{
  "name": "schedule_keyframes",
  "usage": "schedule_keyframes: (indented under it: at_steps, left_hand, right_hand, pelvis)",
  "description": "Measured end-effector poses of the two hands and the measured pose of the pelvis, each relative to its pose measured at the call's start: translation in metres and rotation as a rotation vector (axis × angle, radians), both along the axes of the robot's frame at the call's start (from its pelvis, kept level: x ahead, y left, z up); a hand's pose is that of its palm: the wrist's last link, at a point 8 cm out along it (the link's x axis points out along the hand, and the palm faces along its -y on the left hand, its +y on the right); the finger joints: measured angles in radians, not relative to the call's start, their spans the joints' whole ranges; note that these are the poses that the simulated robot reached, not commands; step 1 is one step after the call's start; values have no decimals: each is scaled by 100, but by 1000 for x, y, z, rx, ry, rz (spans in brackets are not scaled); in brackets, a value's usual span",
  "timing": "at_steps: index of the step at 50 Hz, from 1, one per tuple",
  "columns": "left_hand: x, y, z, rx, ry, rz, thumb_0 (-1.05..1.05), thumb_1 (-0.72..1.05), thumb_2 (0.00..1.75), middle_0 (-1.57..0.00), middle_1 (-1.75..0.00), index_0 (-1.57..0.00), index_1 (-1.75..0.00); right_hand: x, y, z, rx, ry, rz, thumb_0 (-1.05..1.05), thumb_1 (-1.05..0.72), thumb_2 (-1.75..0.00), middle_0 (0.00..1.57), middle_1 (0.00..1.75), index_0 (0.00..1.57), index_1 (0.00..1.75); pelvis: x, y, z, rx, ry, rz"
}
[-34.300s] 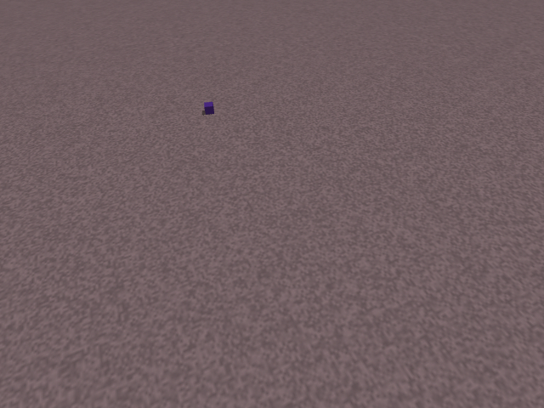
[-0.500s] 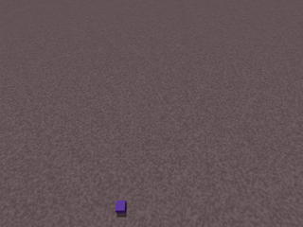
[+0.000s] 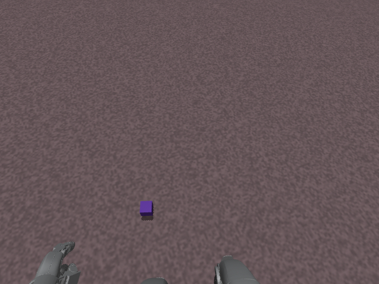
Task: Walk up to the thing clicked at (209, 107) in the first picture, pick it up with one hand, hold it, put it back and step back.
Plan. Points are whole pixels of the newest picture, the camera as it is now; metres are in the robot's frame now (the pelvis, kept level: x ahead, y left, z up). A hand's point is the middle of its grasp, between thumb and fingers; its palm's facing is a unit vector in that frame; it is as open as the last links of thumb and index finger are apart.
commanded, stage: step back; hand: left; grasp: from above
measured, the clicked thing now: (146, 208) +0.49 +0.22 -0.71
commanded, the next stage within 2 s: none
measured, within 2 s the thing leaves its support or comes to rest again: neither
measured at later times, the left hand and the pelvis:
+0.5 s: hand out of the picture +0.03 +0.23 -0.11, palm faces -0.08 -0.91 -0.40, open 7.4 cm; pelvis -0.10 -0.02 +0.02, yaw -5 degrees
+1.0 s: hand out of the picture -0.17 +0.27 -0.14, palm faces -0.08 -0.92 -0.39, open 7.4 cm; pelvis -0.26 -0.01 +0.02, yaw -6 degrees
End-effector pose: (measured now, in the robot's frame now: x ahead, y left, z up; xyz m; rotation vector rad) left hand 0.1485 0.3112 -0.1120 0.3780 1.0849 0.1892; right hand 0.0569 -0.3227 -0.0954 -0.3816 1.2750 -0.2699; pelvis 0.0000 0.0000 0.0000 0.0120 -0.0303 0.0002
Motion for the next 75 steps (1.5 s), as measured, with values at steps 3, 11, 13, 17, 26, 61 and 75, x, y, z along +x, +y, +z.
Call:
schedule_keyframes:
  at_steps: [3,11,13,17,26,61,75]
  left_hand:
    - [-8,-3,1,-4,11,-9,1,91,90,-20,-30,-20,-30]
    - [-52,-14,11,-8,86,-53,0,90,90,-20,-30,-20,-30]
    - [-61,-17,12,2,86,-59,1,90,90,-20,-30,-20,-30]
    - [-80,-25,14,26,65,-60,1,90,90,-20,-30,-20,-30]
    - [-130,-36,41,17,17,-40,1,90,90,-20,-30,-21,-30]
    - [-414,-42,40,41,128,-5,1,90,90,-20,-30,-20,-30]
    - [-453,-33,31,35,-64,-4,0,90,90,-20,-30,-20,-30]
  right_hand:
    - [-29,10,4,6,37,-20,1,-91,-90,21,30,20,30]
    - [-58,14,4,19,-16,-53,1,-90,-90,21,30,20,30]
    - [-61,10,0,27,-42,-52,1,-90,-90,21,30,20,30]
    - [-67,-3,-15,49,-85,-55,1,-90,-90,21,30,20,30]
    - [-87,-9,1,64,-130,-36,1,-91,-90,21,30,20,30]
    - [-312,-26,-3,79,-169,-32,1,-91,-90,21,30,20,30]
    - [-451,-17,-14,42,24,38,1,-91,-90,21,30,20,30]
  pelvis:
    - [-11,2,7,-11,-2,-7]
    - [-40,1,16,-20,10,-59]
    - [-49,-3,14,-15,7,-75]
    - [-68,-13,5,-30,-18,-94]
    - [-108,-17,22,18,-6,-88]
    - [-343,-35,19,31,-27,-120]
    - [-449,-30,7,23,-11,14]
